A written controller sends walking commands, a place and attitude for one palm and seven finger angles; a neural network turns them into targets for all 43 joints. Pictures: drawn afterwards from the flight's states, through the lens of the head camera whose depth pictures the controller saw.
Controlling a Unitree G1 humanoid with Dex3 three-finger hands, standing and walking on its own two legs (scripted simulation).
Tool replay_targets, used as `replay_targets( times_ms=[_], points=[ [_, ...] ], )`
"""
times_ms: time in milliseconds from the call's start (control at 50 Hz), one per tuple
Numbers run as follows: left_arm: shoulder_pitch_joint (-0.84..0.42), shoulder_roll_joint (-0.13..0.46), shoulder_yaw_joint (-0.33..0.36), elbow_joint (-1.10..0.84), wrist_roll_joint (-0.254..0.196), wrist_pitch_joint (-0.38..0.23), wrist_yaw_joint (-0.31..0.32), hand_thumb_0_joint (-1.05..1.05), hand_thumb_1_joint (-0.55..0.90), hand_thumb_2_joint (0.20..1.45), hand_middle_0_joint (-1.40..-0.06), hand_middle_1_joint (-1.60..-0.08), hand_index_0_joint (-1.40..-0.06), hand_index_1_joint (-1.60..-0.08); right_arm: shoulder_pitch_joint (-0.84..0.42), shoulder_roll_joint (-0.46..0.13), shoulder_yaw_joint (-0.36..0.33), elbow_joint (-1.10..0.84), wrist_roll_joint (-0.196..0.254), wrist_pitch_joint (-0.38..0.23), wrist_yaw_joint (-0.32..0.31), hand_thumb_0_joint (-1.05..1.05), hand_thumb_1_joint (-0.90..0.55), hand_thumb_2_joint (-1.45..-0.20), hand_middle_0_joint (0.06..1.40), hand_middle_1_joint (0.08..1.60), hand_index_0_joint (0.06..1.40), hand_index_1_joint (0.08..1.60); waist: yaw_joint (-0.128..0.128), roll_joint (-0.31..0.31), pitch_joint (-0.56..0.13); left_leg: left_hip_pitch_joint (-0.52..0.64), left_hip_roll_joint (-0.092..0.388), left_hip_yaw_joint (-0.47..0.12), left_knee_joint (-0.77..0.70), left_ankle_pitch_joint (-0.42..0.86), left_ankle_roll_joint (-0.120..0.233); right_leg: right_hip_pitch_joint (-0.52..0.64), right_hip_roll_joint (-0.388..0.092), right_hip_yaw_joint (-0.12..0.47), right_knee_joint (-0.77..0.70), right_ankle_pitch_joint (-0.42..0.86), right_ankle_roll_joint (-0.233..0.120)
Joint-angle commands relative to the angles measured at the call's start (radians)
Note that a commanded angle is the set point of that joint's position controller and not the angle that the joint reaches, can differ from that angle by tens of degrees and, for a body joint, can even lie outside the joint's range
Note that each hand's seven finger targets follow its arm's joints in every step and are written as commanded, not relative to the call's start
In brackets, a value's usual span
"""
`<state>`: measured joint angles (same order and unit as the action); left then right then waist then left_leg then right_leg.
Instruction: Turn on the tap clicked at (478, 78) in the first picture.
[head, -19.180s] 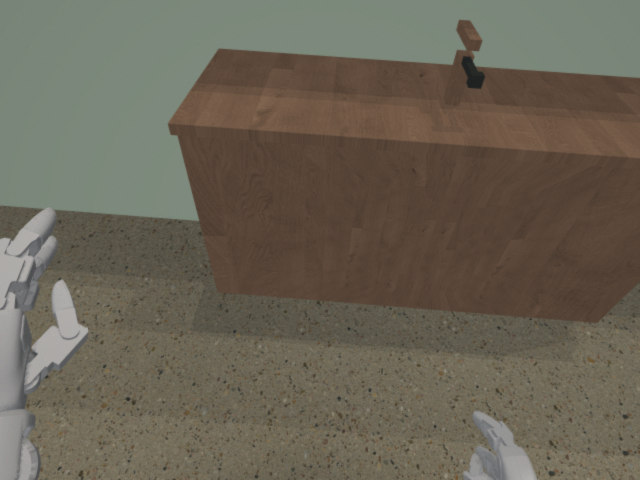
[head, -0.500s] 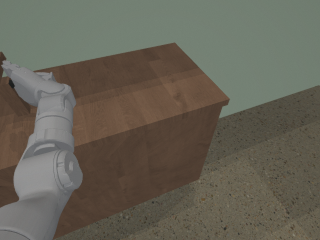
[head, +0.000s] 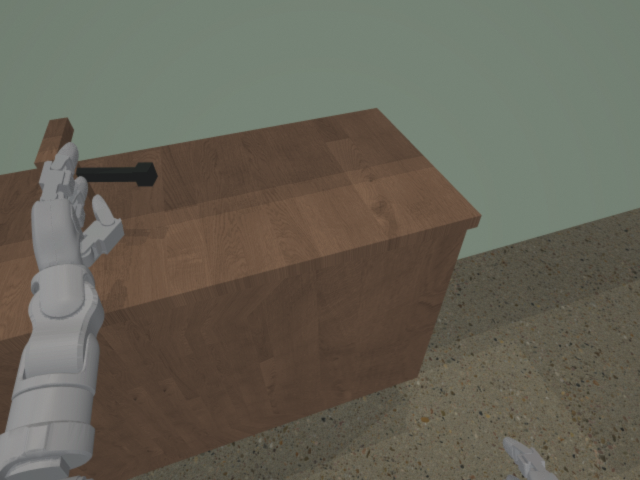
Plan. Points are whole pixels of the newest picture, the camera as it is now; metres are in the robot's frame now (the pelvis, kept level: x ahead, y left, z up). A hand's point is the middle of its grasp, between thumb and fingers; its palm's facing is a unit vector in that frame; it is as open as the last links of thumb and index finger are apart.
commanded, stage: draw the hand back beside the body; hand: left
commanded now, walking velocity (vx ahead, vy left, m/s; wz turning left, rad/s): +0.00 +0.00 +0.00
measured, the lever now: (145, 174) +0.53 +0.34 +0.11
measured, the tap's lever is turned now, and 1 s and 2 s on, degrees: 71 71 71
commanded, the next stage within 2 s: step back with the hand held close in 1.04 s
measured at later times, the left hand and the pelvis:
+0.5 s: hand (91, 298) +0.24 +0.26 +0.16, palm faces +0.44 -0.86 -0.24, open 7.5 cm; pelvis -0.01 +0.01 +0.00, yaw +0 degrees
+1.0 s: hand (63, 367) +0.17 +0.25 +0.16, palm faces +0.48 -0.83 -0.30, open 7.4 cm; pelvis -0.02 +0.00 +0.00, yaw +1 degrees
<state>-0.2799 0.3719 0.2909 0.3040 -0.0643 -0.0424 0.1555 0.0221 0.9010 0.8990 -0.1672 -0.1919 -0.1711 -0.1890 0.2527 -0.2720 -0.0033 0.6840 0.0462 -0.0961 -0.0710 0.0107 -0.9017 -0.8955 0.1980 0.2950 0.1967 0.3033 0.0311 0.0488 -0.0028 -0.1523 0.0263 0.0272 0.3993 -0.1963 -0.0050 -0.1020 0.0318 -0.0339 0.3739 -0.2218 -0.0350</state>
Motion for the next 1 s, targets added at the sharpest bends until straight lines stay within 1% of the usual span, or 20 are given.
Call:
replay_targets(
  times_ms=[0, 40, 60, 80, 100, 140, 200, 340, 400, 460, 500, 560, 600, 660, 700, 740, 800, 840, 900, 980],
  points=[
    [-0.414, 0.131, -0.064, -0.261, 0.002, -0.115, -0.02, 0.0, 0.9, 0.9, -0.173, -0.219, -0.173, -0.219, -0.131, -0.105, -0.033, -0.137, -0.002, -0.059, -0.005, 0.0, -0.9, -0.9, 0.2, 0.3, 0.2, 0.3, -0.053, 0.0, -0.151, 0.137, -0.029, 0.002, -0.058, 0.08, 0.039, -0.084, 0.013, 0.02, -0.09, 0.119, 0.014],
    [-0.35, 0.153, -0.033, -0.266, 0.0, -0.122, -0.02, 0.0, 0.9, 0.9, -0.175, -0.225, -0.175, -0.225, -0.146, -0.1, -0.025, -0.144, -0.005, -0.052, -0.006, 0.0, -0.9, -0.9, 0.2, 0.3, 0.2, 0.3, -0.035, -0.037, -0.152, 0.125, -0.029, -0.009, -0.072, 0.077, 0.037, -0.047, 0.01, 0.015, -0.089, 0.115, 0.01],
    [-0.321, 0.131, -0.046, -0.29, -0.003, -0.125, -0.026, 0.0, 0.9, 0.9, -0.176, -0.228, -0.176, -0.228, -0.16, -0.094, -0.021, -0.151, -0.005, -0.05, -0.005, 0.0, -0.9, -0.9, 0.2, 0.3, 0.2, 0.3, -0.03, -0.017, -0.159, 0.128, -0.028, -0.009, -0.076, 0.083, 0.034, -0.031, 0.008, 0.014, -0.089, 0.116, 0.009],
    [-0.288, 0.153, -0.019, -0.308, -0.006, -0.127, -0.025, 0.0, 0.9, 0.9, -0.177, -0.231, -0.177, -0.231, -0.166, -0.092, -0.019, -0.156, -0.008, -0.047, -0.006, 0.0, -0.9, -0.9, 0.2, 0.3, 0.2, 0.3, -0.02, -0.029, -0.165, 0.127, -0.029, -0.01, -0.082, 0.086, 0.033, -0.012, 0.008, 0.013, -0.091, 0.122, 0.009],
    [-0.242, 0.182, 0.016, -0.306, -0.007, -0.126, -0.027, 0.0, 0.9, 0.9, -0.178, -0.234, -0.178, -0.234, -0.172, -0.096, -0.017, -0.155, -0.011, -0.043, -0.006, 0.0, -0.9, -0.9, 0.2, 0.3, 0.2, 0.3, -0.009, 0.0, -0.155, 0.123, -0.031, -0.007, -0.085, 0.098, 0.032, -0.001, 0.007, 0.015, -0.096, 0.134, 0.007],
    [-0.203, 0.178, 0.027, -0.37, -0.013, -0.128, -0.031, 0.0, 0.9, 0.9, -0.18, -0.24, -0.18, -0.24, -0.188, -0.081, -0.009, -0.172, -0.012, -0.036, -0.005, 0.0, -0.9, -0.9, 0.2, 0.3, 0.2, 0.3, -0.001, -0.009, -0.155, 0.116, -0.027, -0.011, -0.098, 0.103, 0.027, 0.03, 0.004, 0.013, -0.097, 0.138, 0.006],
    [-0.106, 0.216, 0.086, -0.47, -0.015, -0.129, -0.033, 0.0, 0.9, 0.9, -0.183, -0.249, -0.183, -0.249, -0.203, -0.078, -0.009, -0.184, -0.021, -0.032, -0.006, 0.0, -0.9, -0.9, 0.2, 0.3, 0.2, 0.3, 0.016, 0.046, -0.17, 0.129, -0.025, -0.007, -0.1, 0.149, 0.021, 0.064, 0.005, 0.013, -0.101, 0.176, 0.004],
    [0.063, 0.141, 0.047, -0.579, -0.019, -0.119, -0.036, 0.0, 0.9, 0.9, -0.19, -0.27, -0.19, -0.27, -0.215, -0.062, -0.008, -0.191, -0.028, -0.04, -0.003, 0.0, -0.9, -0.9, 0.2, 0.3, 0.2, 0.3, 0.009, 0.005, -0.085, 0.114, -0.021, -0.004, -0.113, 0.12, 0.021, 0.039, 0.007, 0.01, -0.123, 0.139, 0.012],
    [0.132, 0.135, 0.046, -0.622, -0.015, -0.121, -0.035, 0.0, 0.9, 0.9, -0.193, -0.279, -0.193, -0.279, -0.222, -0.065, -0.014, -0.187, -0.03, -0.048, -0.003, 0.0, -0.9, -0.9, 0.2, 0.3, 0.2, 0.3, 0.012, 0.03, -0.083, 0.128, -0.024, -0.004, -0.114, 0.105, 0.024, 0.032, 0.007, 0.014, -0.133, 0.117, 0.011],
    [0.203, 0.126, 0.047, -0.664, -0.017, -0.127, -0.031, 0.0, 0.9, 0.9, -0.196, -0.288, -0.196, -0.288, -0.221, -0.063, -0.017, -0.184, -0.032, -0.054, -0.003, 0.0, -0.9, -0.9, 0.2, 0.3, 0.2, 0.3, 0.014, -0.006, -0.082, 0.122, -0.026, -0.006, -0.114, 0.092, 0.027, 0.041, 0.003, 0.014, -0.133, 0.105, 0.014],
    [0.258, 0.134, 0.056, -0.715, -0.012, -0.133, -0.03, 0.0, 0.9, 0.9, -0.198, -0.294, -0.198, -0.294, -0.226, -0.066, -0.022, -0.184, -0.035, -0.061, -0.002, 0.0, -0.9, -0.9, 0.2, 0.3, 0.2, 0.3, 0.019, 0.027, -0.085, 0.131, -0.028, -0.006, -0.111, 0.103, 0.025, 0.043, 0.003, 0.012, -0.132, 0.111, 0.013],
    [0.362, 0.122, 0.061, -0.754, -0.014, -0.139, -0.027, 0.0, 0.9, 0.9, -0.2, -0.3, -0.2, -0.3, -0.224, -0.06, -0.023, -0.186, -0.039, -0.068, 0.0, 0.0, -0.9, -0.9, 0.2, 0.3, 0.2, 0.3, 0.025, -0.01, -0.07, 0.111, -0.029, -0.007, -0.108, 0.101, 0.025, 0.048, 0.0, 0.009, -0.127, 0.108, 0.015],
    [0.417, 0.142, 0.087, -0.792, -0.011, -0.142, -0.026, 0.0, 0.9, 0.9, -0.2, -0.3, -0.2, -0.3, -0.226, -0.062, -0.028, -0.185, -0.041, -0.074, 0.0, 0.0, -0.9, -0.9, 0.2, 0.3, 0.2, 0.3, 0.029, 0.005, -0.063, 0.111, -0.03, -0.004, -0.101, 0.109, 0.026, 0.048, -0.002, 0.012, -0.131, 0.115, 0.015],
    [0.497, 0.109, 0.068, -0.831, -0.011, -0.145, -0.027, 0.0, 0.9, 0.9, -0.2, -0.3, -0.2, -0.3, -0.226, -0.05, -0.024, -0.189, -0.041, -0.079, 0.002, 0.0, -0.9, -0.9, 0.2, 0.3, 0.2, 0.3, 0.026, 0.022, -0.027, 0.099, -0.029, -0.001, -0.098, 0.085, 0.024, 0.027, -0.005, 0.012, -0.135, 0.086, 0.017],
    [0.553, 0.123, 0.087, -0.868, -0.007, -0.147, -0.025, 0.0, 0.9, 0.9, -0.2, -0.3, -0.2, -0.3, -0.225, -0.053, -0.029, -0.19, -0.044, -0.086, 0.002, 0.0, -0.9, -0.9, 0.2, 0.3, 0.2, 0.3, 0.029, 0.027, -0.014, 0.095, -0.028, -0.003, -0.095, 0.075, 0.022, 0.018, -0.005, 0.011, -0.137, 0.077, 0.018],
    [0.614, 0.101, 0.075, -0.895, -0.01, -0.149, -0.025, 0.0, 0.9, 0.9, -0.2, -0.3, -0.2, -0.3, -0.22, -0.046, -0.028, -0.197, -0.044, -0.091, 0.003, 0.0, -0.9, -0.9, 0.2, 0.3, 0.2, 0.3, 0.027, -0.001, -0.014, 0.088, -0.026, -0.004, -0.092, 0.074, 0.023, 0.021, -0.006, 0.009, -0.131, 0.074, 0.02],
    [0.534, 0.115, 0.076, -0.889, -0.002, -0.147, -0.018, 0.0, 0.9, 0.9, -0.2, -0.3, -0.2, -0.3, -0.218, -0.05, -0.027, -0.185, -0.046, -0.098, -0.005, 0.0, -0.9, -0.9, 0.2, 0.3, 0.2, 0.3, 0.013, 0.013, 0.027, 0.085, -0.031, -0.002, -0.09, 0.023, 0.024, -0.02, -0.006, 0.013, -0.151, 0.026, 0.022],
    [0.516, 0.094, 0.057, -0.861, -0.001, -0.146, -0.013, 0.0, 0.9, 0.9, -0.2, -0.3, -0.2, -0.3, -0.215, -0.045, -0.024, -0.184, -0.044, -0.1, -0.01, 0.0, -0.9, -0.9, 0.2, 0.3, 0.2, 0.3, 0.009, -0.002, 0.036, 0.085, -0.031, -0.005, -0.092, -0.006, 0.027, -0.027, -0.007, 0.012, -0.151, -0.007, 0.024],
    [0.494, 0.104, 0.062, -0.866, 0.0, -0.147, -0.01, 0.0, 0.9, 0.9, -0.2, -0.3, -0.2, -0.3, -0.219, -0.047, -0.024, -0.183, -0.044, -0.108, -0.014, 0.0, -0.9, -0.9, 0.2, 0.3, 0.2, 0.3, 0.014, 0.018, 0.012, 0.101, -0.035, -0.007, -0.094, -0.011, 0.028, -0.016, -0.008, 0.013, -0.15, -0.011, 0.021],
    [0.526, 0.092, 0.056, -0.861, -0.005, -0.144, -0.012, 0.0, 0.9, 0.9, -0.2, -0.3, -0.2, -0.3, -0.221, -0.041, -0.016, -0.186, -0.049, -0.112, -0.01, 0.0, -0.9, -0.9, 0.2, 0.3, 0.2, 0.3, 0.023, -0.023, 0.002, 0.095, -0.032, -0.014, -0.098, 0.024, 0.028, 0.01, -0.008, 0.009, -0.137, 0.021, 0.02]
  ],
)
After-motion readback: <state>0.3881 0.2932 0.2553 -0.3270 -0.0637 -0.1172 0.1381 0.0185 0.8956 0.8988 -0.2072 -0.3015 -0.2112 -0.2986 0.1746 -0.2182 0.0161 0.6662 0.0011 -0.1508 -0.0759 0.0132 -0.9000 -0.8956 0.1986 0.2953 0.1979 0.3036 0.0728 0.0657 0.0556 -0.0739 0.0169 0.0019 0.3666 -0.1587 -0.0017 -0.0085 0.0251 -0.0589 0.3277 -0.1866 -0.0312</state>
